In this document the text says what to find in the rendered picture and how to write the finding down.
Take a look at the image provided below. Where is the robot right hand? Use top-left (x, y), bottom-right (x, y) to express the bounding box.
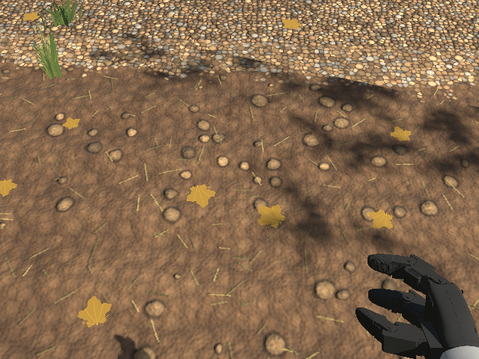
top-left (356, 254), bottom-right (479, 359)

